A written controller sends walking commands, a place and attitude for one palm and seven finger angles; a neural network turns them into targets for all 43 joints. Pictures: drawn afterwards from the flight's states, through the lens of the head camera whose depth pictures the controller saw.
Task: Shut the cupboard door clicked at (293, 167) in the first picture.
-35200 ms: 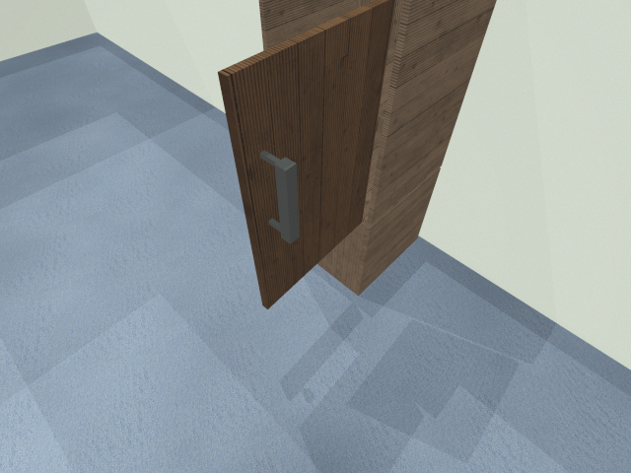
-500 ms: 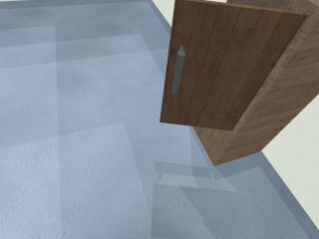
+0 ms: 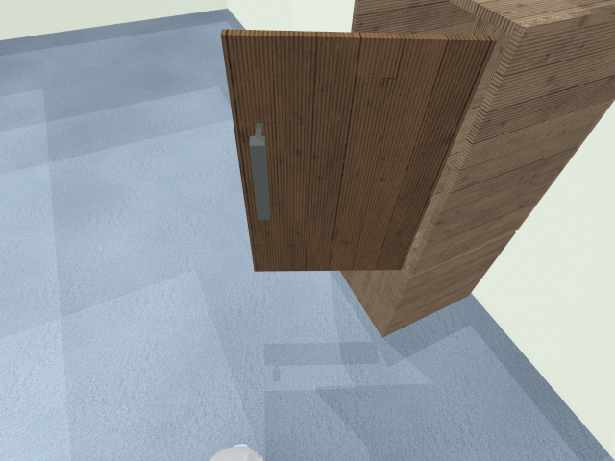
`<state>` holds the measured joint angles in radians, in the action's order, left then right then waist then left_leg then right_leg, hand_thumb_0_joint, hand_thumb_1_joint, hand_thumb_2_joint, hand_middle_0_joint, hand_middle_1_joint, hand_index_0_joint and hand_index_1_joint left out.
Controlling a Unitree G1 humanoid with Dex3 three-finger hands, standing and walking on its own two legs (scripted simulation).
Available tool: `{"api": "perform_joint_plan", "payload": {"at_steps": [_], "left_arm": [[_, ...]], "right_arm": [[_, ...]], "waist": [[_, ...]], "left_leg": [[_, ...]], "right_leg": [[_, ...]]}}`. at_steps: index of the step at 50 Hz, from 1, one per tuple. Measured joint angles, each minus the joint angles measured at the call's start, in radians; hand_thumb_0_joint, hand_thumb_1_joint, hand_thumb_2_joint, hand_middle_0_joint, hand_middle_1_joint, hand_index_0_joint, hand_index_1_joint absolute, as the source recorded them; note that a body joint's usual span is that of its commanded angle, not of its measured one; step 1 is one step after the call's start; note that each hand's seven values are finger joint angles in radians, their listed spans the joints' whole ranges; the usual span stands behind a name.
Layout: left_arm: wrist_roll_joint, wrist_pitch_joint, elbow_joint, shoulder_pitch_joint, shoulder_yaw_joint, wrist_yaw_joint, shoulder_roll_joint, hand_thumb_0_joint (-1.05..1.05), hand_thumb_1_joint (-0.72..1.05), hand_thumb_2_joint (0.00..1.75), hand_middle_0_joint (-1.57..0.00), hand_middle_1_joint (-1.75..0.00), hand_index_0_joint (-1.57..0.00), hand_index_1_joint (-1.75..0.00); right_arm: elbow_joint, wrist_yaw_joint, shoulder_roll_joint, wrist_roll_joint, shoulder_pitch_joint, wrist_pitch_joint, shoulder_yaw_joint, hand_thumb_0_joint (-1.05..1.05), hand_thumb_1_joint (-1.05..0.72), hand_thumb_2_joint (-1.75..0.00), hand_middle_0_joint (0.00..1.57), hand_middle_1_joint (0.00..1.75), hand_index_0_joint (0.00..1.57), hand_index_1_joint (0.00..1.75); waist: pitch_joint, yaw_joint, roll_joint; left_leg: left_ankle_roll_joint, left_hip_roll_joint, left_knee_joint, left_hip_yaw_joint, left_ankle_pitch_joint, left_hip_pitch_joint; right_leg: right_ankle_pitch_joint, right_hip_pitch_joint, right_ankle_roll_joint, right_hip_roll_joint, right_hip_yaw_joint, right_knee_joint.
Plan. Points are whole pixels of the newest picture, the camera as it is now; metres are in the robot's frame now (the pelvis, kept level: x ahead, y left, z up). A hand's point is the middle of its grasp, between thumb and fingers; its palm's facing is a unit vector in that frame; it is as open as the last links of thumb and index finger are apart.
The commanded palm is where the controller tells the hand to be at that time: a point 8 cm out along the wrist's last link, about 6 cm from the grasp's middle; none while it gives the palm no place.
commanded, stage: take the last steps up to it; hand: left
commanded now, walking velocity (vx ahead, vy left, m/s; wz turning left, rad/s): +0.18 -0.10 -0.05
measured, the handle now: (261, 173) +0.57 +0.10 +0.02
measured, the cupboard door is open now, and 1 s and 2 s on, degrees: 66 66 66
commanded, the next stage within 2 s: come to a stop and stand still in 0.08 s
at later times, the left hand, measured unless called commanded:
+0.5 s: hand (226, 434) +0.19 +0.13 -0.17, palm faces -0.03 -0.97 -0.25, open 7.3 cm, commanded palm none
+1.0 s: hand out of the picture +0.12 +0.20 -0.17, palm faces +0.00 -0.96 -0.29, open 7.4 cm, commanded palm none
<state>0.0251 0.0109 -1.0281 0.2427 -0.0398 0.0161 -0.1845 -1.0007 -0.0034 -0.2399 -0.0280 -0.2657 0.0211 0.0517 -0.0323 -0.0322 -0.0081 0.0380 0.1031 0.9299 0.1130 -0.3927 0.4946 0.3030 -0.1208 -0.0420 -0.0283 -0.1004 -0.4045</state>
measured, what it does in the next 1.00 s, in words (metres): steps on the spot: left foot, then right foot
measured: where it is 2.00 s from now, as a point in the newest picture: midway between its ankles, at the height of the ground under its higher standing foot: outside the picture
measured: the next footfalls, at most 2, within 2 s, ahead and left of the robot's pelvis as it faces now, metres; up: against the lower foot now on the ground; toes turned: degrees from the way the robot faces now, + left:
left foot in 0.10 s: +0.14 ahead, +0.10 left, +0.00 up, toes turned +8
right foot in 0.40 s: +0.15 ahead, -0.14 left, +0.00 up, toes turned -3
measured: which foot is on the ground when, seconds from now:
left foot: up 0.00-0.08, down 0.10-0.42, up 0.44-0.76, down 0.78-1.00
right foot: down 0.00-0.10, up 0.12-0.38, down 0.40-1.00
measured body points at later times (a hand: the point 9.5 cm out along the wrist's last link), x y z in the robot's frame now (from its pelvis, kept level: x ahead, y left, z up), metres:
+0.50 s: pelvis +0.11 -0.06 -0.01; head +0.16 -0.08 +0.44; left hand +0.19 +0.18 -0.15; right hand +0.13 -0.30 -0.17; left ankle +0.09 +0.08 -0.71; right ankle +0.13 -0.18 -0.74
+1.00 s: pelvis +0.09 -0.01 -0.01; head +0.09 -0.03 +0.43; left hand +0.12 +0.25 -0.15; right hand +0.20 -0.23 -0.16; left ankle +0.10 +0.07 -0.74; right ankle +0.11 -0.14 -0.74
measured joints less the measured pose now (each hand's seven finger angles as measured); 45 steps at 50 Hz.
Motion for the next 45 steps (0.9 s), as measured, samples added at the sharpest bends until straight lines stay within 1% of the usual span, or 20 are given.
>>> {"api": "perform_joint_plan", "payload": {"at_steps": [2,4,5,7,9,11,13,17,20,22,25,27,30,33,35,37,38,39,42,45], "left_arm": [[0.000,-0.001,-0.020,0.014,0.003,0.000,0.004,0.00,0.91,0.89,-0.20,-0.30,-0.20,-0.30],[-0.006,-0.006,-0.036,0.029,0.002,0.002,0.006,0.01,0.91,0.89,-0.20,-0.30,-0.20,-0.30],[-0.010,-0.009,-0.039,0.039,0.001,0.002,0.008,0.01,0.91,0.89,-0.20,-0.30,-0.20,-0.30],[-0.011,-0.024,-0.048,0.039,0.000,0.004,0.001,0.01,0.91,0.89,-0.20,-0.30,-0.20,-0.30],[-0.005,-0.035,-0.052,0.027,-0.003,0.007,-0.003,0.01,0.91,0.89,-0.20,-0.30,-0.20,-0.30],[-0.002,-0.040,-0.044,0.004,-0.009,0.011,-0.005,0.01,0.91,0.89,-0.20,-0.30,-0.20,-0.30],[-0.003,-0.042,-0.025,-0.023,-0.013,0.007,-0.006,0.01,0.91,0.89,-0.20,-0.30,-0.20,-0.30],[-0.010,-0.036,0.007,-0.064,-0.011,-0.007,-0.012,0.01,0.92,0.89,-0.20,-0.30,-0.20,-0.30],[-0.007,-0.022,0.027,-0.066,-0.008,-0.014,-0.030,0.01,0.92,0.89,-0.20,-0.30,-0.20,-0.30],[-0.001,-0.018,0.021,-0.072,-0.006,-0.022,-0.025,0.01,0.92,0.89,-0.20,-0.30,-0.20,-0.30],[0.000,-0.016,0.016,-0.090,0.004,-0.028,0.005,0.00,0.91,0.89,-0.20,-0.30,-0.20,-0.30],[0.000,-0.017,0.022,-0.099,0.006,-0.035,0.019,0.00,0.91,0.89,-0.20,-0.30,-0.20,-0.30],[0.000,-0.018,0.035,-0.103,0.005,-0.042,0.030,0.00,0.91,0.89,-0.20,-0.30,-0.20,-0.30],[0.003,-0.021,0.044,-0.099,0.001,-0.045,0.026,0.00,0.91,0.89,-0.20,-0.30,-0.21,-0.30],[0.006,-0.025,0.047,-0.094,-0.002,-0.044,0.016,0.00,0.90,0.89,-0.20,-0.30,-0.21,-0.30],[0.004,-0.029,0.045,-0.086,-0.006,-0.043,0.002,0.00,0.90,0.89,-0.20,-0.30,-0.21,-0.30],[0.000,-0.028,0.042,-0.076,-0.001,-0.051,-0.002,0.00,0.90,0.89,-0.20,-0.30,-0.21,-0.30],[-0.006,-0.031,0.045,-0.063,0.007,-0.058,-0.004,0.00,0.90,0.89,-0.20,-0.30,-0.21,-0.30],[-0.008,-0.053,0.052,-0.030,0.018,-0.063,-0.019,0.01,0.90,0.89,-0.20,-0.30,-0.21,-0.30],[-0.006,-0.065,0.057,0.002,0.023,-0.050,-0.026,0.01,0.91,0.89,-0.20,-0.30,-0.20,-0.30]], "right_arm": [[0.016,0.002,0.018,0.001,0.019,-0.013,-0.008,0.01,-0.91,-0.89,0.20,0.29,0.19,0.30],[0.029,0.001,0.034,0.000,0.028,-0.032,-0.019,0.01,-0.91,-0.89,0.20,0.29,0.19,0.30],[0.036,0.000,0.038,-0.004,0.029,-0.046,-0.024,0.01,-0.91,-0.89,0.20,0.29,0.19,0.30],[0.039,-0.008,0.059,-0.011,0.040,-0.060,-0.034,0.01,-0.91,-0.89,0.20,0.29,0.19,0.30],[0.043,-0.016,0.075,-0.011,0.036,-0.059,-0.042,0.01,-0.91,-0.89,0.20,0.29,0.20,0.30],[0.040,-0.023,0.086,-0.009,0.024,-0.057,-0.045,0.00,-0.91,-0.89,0.20,0.29,0.20,0.30],[0.025,-0.031,0.091,-0.008,0.013,-0.051,-0.046,0.00,-0.91,-0.89,0.20,0.29,0.20,0.30],[-0.013,-0.030,0.082,0.000,0.005,-0.023,-0.041,0.01,-0.92,-0.89,0.20,0.29,0.20,0.30],[-0.030,-0.021,0.086,0.012,0.000,0.000,-0.029,0.01,-0.92,-0.89,0.20,0.29,0.20,0.30],[-0.032,-0.014,0.073,0.019,0.011,0.016,-0.015,0.01,-0.91,-0.89,0.20,0.29,0.20,0.30],[-0.025,-0.018,0.041,0.023,0.044,0.037,0.002,0.01,-0.91,-0.89,0.20,0.29,0.20,0.30],[-0.017,-0.020,0.026,0.027,0.065,0.040,0.006,0.01,-0.91,-0.89,0.20,0.29,0.20,0.30],[-0.001,-0.016,0.010,0.026,0.092,0.046,0.008,0.01,-0.91,-0.89,0.20,0.29,0.19,0.30],[0.018,-0.011,0.005,0.025,0.118,0.048,0.008,0.01,-0.91,-0.89,0.20,0.29,0.19,0.30],[0.034,-0.009,0.008,0.026,0.130,0.043,0.005,0.01,-0.91,-0.89,0.20,0.29,0.19,0.30],[0.047,-0.007,0.013,0.025,0.137,0.032,0.000,0.01,-0.91,-0.89,0.20,0.29,0.19,0.30],[0.061,-0.004,0.010,0.027,0.133,0.024,-0.001,0.01,-0.91,-0.89,0.20,0.29,0.19,0.30],[0.079,-0.003,0.005,0.025,0.122,0.014,0.001,0.01,-0.91,-0.89,0.20,0.29,0.19,0.30],[0.120,-0.006,0.017,0.009,0.098,0.011,-0.005,0.01,-0.91,-0.89,0.20,0.29,0.19,0.30],[0.149,-0.007,0.034,0.004,0.090,0.011,-0.020,0.01,-0.91,-0.89,0.20,0.29,0.19,0.30]], "waist": [[-0.006,0.005,0.013],[-0.012,0.009,0.023],[-0.010,0.012,0.024],[-0.017,0.014,0.054],[-0.018,0.016,0.064],[-0.022,0.016,0.060],[-0.031,0.020,0.047],[-0.044,0.020,0.012],[-0.041,0.025,0.027],[-0.042,0.023,0.012],[-0.060,0.016,-0.020],[-0.071,0.020,-0.020],[-0.074,0.032,-0.009],[-0.069,0.044,0.008],[-0.063,0.049,0.023],[-0.056,0.052,0.037],[-0.046,0.049,0.032],[-0.034,0.042,0.020],[-0.015,0.056,0.029],[0.000,0.062,0.011]], "left_leg": [[-0.005,-0.006,-0.121,0.010,0.032,-0.020],[-0.011,-0.016,-0.268,0.019,0.118,-0.073],[-0.033,-0.018,-0.318,0.014,0.164,-0.097],[-0.072,-0.025,-0.274,0.033,0.140,-0.100],[-0.079,-0.024,-0.283,0.047,0.114,-0.124],[-0.065,-0.025,-0.337,0.047,0.128,-0.162],[-0.058,-0.023,-0.398,0.041,0.151,-0.199],[-0.033,-0.004,-0.441,0.020,0.157,-0.239],[-0.002,-0.006,-0.389,0.024,0.111,-0.244],[0.004,-0.004,-0.325,0.009,0.045,-0.225],[-0.005,-0.050,-0.126,-0.053,-0.120,-0.163],[-0.002,-0.087,0.005,-0.072,-0.152,-0.124],[0.007,-0.119,0.082,-0.082,-0.141,-0.090],[0.012,-0.124,0.035,-0.085,-0.115,-0.091],[0.011,-0.118,-0.059,-0.086,-0.089,-0.116],[0.006,-0.108,-0.215,-0.083,-0.007,-0.168],[0.005,-0.092,-0.305,-0.072,0.056,-0.202],[-0.008,-0.079,-0.357,-0.068,0.122,-0.221],[-0.067,-0.099,-0.293,-0.038,0.063,-0.221],[-0.089,-0.110,-0.295,-0.011,0.045,-0.230]], "right_leg": [[0.021,0.022,0.001,-0.009,0.000,-0.001],[0.067,0.035,0.005,-0.014,0.000,-0.044],[0.103,0.018,0.004,-0.018,0.005,-0.106],[0.191,-0.071,-0.001,-0.007,0.036,-0.354],[0.193,-0.179,0.003,-0.001,0.058,-0.586],[0.147,-0.258,0.017,0.022,0.060,-0.681],[0.110,-0.297,0.035,0.047,0.062,-0.634],[0.039,-0.279,0.057,0.074,0.060,-0.371],[-0.128,-0.216,0.055,0.090,0.074,-0.175],[-0.034,-0.211,0.052,0.085,0.072,-0.194],[-0.025,-0.204,0.050,0.080,0.064,-0.195],[-0.038,-0.189,0.044,0.086,0.064,-0.170],[-0.062,-0.172,0.044,0.093,0.064,-0.124],[-0.083,-0.165,0.050,0.100,0.060,-0.093],[-0.090,-0.167,0.056,0.103,0.057,-0.088],[-0.086,-0.177,0.067,0.105,0.056,-0.104],[-0.078,-0.185,0.074,0.101,0.053,-0.125],[-0.061,-0.198,0.081,0.097,0.044,-0.159],[0.058,-0.221,0.047,0.108,0.075,-0.267],[0.106,-0.237,0.031,0.088,0.095,-0.357]]}}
